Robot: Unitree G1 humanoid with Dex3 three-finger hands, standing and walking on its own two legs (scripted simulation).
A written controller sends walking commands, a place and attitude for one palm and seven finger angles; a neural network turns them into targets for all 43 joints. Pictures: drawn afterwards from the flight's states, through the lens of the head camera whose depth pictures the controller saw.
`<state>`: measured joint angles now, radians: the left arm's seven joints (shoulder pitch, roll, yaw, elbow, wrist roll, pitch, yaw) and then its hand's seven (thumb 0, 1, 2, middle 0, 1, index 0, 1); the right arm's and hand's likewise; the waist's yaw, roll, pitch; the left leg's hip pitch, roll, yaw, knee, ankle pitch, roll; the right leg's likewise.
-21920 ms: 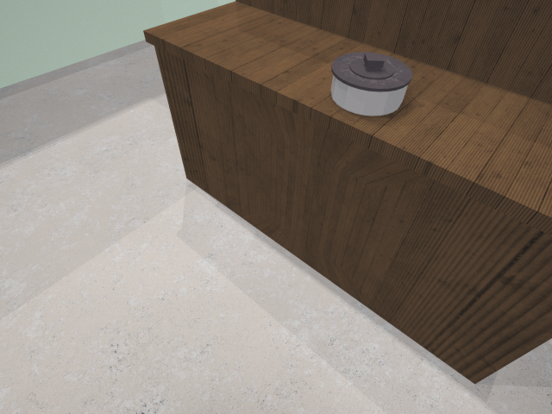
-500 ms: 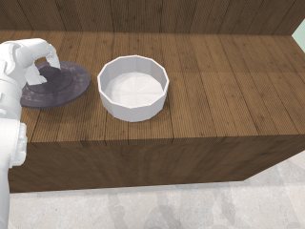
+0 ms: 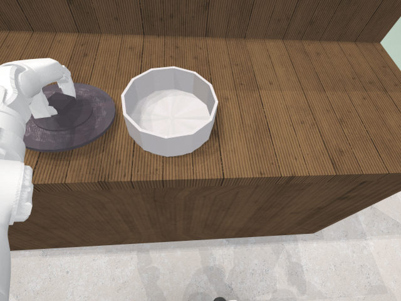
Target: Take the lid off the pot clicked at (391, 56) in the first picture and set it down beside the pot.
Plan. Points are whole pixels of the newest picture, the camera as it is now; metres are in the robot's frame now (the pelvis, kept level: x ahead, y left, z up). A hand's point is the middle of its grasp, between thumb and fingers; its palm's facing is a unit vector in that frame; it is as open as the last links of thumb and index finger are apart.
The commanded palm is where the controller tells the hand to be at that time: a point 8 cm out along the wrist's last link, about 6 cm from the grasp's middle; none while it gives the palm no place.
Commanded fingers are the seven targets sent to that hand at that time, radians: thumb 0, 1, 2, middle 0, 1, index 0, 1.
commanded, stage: lower the lid onto the table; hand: left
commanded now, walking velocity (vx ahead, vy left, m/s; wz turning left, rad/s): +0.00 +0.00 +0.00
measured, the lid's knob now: (60, 103) +0.51 +0.26 +0.06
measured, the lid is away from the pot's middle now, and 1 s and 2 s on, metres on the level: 0.23 0.22 0.22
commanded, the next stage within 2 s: open the fingers wide in 0.80 s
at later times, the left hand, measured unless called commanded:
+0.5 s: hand (54, 105) +0.49 +0.26 +0.08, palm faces -0.50 -0.11 -0.86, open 8.0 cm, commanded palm +0.54 +0.27 +0.11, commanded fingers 0.00 0.56 1.09 -0.95 -1.10 -0.77 -1.00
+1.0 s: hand (53, 108) +0.49 +0.26 +0.07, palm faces -0.44 -0.07 -0.90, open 8.1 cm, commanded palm +0.50 +0.25 +0.11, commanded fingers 0.00 0.49 1.00 -0.85 -1.08 -0.70 -0.99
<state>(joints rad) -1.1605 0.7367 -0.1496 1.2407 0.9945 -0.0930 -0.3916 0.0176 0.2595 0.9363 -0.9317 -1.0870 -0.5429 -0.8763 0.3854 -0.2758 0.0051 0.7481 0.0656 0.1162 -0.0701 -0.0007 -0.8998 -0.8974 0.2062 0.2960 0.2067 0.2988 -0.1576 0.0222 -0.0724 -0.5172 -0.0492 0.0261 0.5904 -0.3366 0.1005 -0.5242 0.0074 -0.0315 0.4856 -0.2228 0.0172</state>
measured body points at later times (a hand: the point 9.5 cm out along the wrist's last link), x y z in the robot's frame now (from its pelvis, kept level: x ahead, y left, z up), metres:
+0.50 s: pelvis -0.01 -0.01 -0.01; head +0.09 +0.01 +0.42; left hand +0.51 +0.26 +0.13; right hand -0.06 -0.29 -0.12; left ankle -0.04 +0.05 -0.73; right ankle -0.01 -0.14 -0.73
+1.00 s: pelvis -0.02 +0.00 -0.03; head +0.08 +0.02 +0.41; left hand +0.51 +0.26 +0.12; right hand -0.06 -0.27 -0.14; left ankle -0.04 +0.05 -0.73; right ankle -0.01 -0.14 -0.73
